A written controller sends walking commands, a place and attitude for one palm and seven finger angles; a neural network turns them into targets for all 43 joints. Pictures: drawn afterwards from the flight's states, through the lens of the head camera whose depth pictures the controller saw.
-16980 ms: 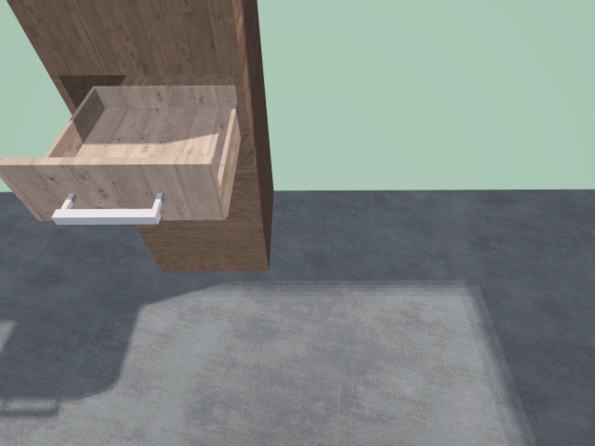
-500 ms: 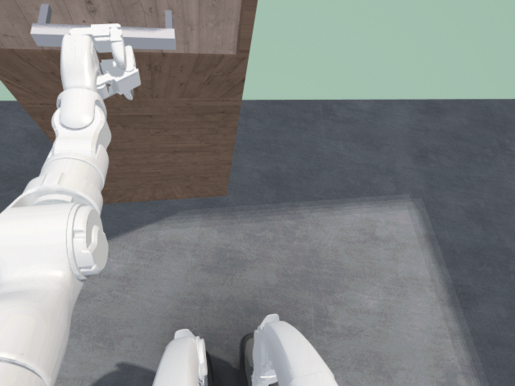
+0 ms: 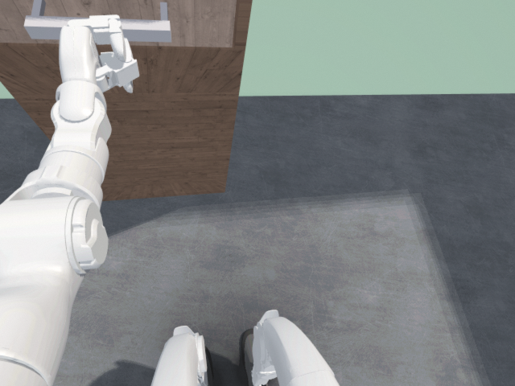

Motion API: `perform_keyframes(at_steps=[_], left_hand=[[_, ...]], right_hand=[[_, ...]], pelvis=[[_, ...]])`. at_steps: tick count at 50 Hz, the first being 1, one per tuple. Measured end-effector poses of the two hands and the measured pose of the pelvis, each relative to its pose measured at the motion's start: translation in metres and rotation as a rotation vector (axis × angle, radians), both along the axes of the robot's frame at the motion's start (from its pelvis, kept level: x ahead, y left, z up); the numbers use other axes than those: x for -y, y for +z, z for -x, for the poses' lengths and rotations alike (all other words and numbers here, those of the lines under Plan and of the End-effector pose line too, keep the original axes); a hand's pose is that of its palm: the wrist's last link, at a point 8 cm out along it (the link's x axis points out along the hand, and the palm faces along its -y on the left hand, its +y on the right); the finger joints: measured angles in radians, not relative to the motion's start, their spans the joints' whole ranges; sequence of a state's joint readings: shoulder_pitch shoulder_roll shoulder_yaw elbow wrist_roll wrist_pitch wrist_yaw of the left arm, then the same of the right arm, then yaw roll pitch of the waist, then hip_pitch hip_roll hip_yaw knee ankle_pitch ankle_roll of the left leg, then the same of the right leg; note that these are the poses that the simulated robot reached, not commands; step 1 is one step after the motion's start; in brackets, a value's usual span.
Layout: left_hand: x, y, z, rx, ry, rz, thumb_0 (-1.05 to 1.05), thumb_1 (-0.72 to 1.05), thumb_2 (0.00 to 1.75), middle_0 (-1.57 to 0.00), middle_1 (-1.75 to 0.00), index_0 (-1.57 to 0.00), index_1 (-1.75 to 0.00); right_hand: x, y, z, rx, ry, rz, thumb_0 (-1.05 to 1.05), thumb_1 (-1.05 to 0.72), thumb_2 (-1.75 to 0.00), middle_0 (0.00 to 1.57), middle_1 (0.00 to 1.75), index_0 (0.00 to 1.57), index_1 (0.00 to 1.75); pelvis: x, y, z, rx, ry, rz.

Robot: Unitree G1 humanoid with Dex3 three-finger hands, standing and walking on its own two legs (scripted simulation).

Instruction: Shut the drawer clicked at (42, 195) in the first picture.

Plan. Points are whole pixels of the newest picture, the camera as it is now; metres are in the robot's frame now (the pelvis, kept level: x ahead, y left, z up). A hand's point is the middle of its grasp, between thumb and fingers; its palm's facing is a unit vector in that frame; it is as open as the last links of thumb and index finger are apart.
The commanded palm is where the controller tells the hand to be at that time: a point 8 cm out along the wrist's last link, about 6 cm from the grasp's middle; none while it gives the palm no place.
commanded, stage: pull the fist back off the drawer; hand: left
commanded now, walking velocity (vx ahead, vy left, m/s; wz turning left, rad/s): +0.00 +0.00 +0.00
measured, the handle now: (103, 18) +0.65 +0.14 +0.08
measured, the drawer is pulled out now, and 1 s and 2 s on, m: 0.00 0.00 0.00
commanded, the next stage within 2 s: draw the hand back to the body in 0.32 s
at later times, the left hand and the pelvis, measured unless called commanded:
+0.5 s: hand (134, 63) +0.56 +0.10 +0.08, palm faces +0.01 -1.00 -0.04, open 3.3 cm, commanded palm +0.51 +0.15 +0.10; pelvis +0.04 -0.02 +0.02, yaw -2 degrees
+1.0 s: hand (47, 146) +0.39 +0.16 +0.16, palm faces +0.02 -0.99 -0.13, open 3.3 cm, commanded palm +0.36 +0.21 +0.18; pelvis +0.06 -0.01 +0.07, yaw -1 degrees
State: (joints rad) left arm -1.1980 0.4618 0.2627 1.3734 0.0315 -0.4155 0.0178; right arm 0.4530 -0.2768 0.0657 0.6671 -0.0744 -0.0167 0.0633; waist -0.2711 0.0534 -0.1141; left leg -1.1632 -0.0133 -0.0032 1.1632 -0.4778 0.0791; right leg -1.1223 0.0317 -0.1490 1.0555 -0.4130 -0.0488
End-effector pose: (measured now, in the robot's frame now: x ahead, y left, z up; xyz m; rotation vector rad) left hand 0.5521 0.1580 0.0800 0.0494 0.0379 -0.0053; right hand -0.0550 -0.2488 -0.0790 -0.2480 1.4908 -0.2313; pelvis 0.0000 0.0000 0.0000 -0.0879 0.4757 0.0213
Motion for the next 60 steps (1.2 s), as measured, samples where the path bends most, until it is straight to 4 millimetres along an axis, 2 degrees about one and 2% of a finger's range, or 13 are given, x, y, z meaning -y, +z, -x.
perform_keyframes(at_steps=[10, 22, 27, 32, 37, 43, 47, 54, 60], left_hand=[[0.007, -0.002, 0.004, -0.001, 0.005, 0.006, 0.02, 0.81, 0.97, -1.40, -1.60, -1.40, -1.60], [0.012, 0.001, 0.006, 0.000, 0.008, 0.003, 0.03, 0.88, 0.92, -1.40, -1.60, -1.40, -1.60], [0.001, 0.011, 0.016, 0.036, 0.026, 0.006, 0.03, 0.88, 0.90, -1.40, -1.60, -1.40, -1.60], [-0.021, 0.031, 0.048, 0.043, 0.028, -0.014, 0.03, 0.89, 0.90, -1.40, -1.60, -1.40, -1.60], [-0.038, 0.054, 0.091, 0.057, 0.018, 0.003, 0.02, 0.90, 0.90, -1.40, -1.60, -1.40, -1.60], [-0.043, 0.064, 0.135, 0.055, -0.022, 0.018, 0.02, 0.90, 0.90, -1.40, -1.61, -1.40, -1.60], [-0.048, 0.072, 0.163, 0.046, -0.023, 0.013, 0.02, 0.90, 0.90, -1.40, -1.60, -1.40, -1.60], [-0.062, 0.111, 0.213, 0.072, 0.088, -0.160, 0.02, 0.90, 0.90, -1.40, -1.60, -1.40, -1.60], [-0.081, 0.125, 0.250, 0.064, 0.184, -0.200, 0.02, 0.90, 0.90, -1.40, -1.60, -1.40, -1.60]], right_hand=[[0.004, -0.003, -0.021, 0.025, -0.017, -0.031, 0.00, -0.91, -0.90, 0.20, 0.30, 0.20, 0.30], [0.014, -0.001, -0.069, 0.086, -0.030, -0.055, 0.00, -0.91, -0.90, 0.20, 0.30, 0.20, 0.30], [0.019, 0.005, -0.090, 0.125, -0.047, -0.065, 0.00, -0.91, -0.90, 0.20, 0.30, 0.20, 0.30], [0.020, 0.018, -0.124, 0.215, -0.048, -0.092, 0.00, -0.91, -0.90, 0.20, 0.30, 0.20, 0.30], [0.023, 0.034, -0.173, 0.358, 0.009, -0.097, 0.01, -0.91, -0.90, 0.20, 0.30, 0.20, 0.30], [0.024, 0.052, -0.235, 0.542, 0.095, -0.073, 0.01, -0.91, -0.90, 0.19, 0.30, 0.20, 0.30], [0.016, 0.069, -0.264, 0.665, 0.141, -0.071, 0.01, -0.91, -0.90, 0.19, 0.30, 0.19, 0.30], [-0.011, 0.092, -0.290, 0.765, 0.171, -0.088, 0.01, -0.91, -0.90, 0.19, 0.30, 0.19, 0.30], [-0.033, 0.100, -0.290, 0.776, 0.203, -0.117, 0.01, -0.91, -0.90, 0.20, 0.30, 0.20, 0.30]], pelvis=[[0.005, 0.006, -0.011, 0.014, -0.017, -0.013], [0.014, 0.019, -0.037, 0.039, -0.043, -0.037], [0.017, 0.028, -0.049, 0.060, -0.060, -0.048], [0.020, 0.046, -0.063, 0.113, -0.076, -0.059], [0.020, 0.059, -0.073, 0.182, -0.060, -0.057], [0.017, 0.064, -0.070, 0.250, -0.032, -0.055], [0.014, 0.068, -0.065, 0.292, -0.025, -0.059], [0.009, 0.081, -0.055, 0.394, -0.026, -0.069], [0.005, 0.090, -0.049, 0.466, -0.021, -0.071]])
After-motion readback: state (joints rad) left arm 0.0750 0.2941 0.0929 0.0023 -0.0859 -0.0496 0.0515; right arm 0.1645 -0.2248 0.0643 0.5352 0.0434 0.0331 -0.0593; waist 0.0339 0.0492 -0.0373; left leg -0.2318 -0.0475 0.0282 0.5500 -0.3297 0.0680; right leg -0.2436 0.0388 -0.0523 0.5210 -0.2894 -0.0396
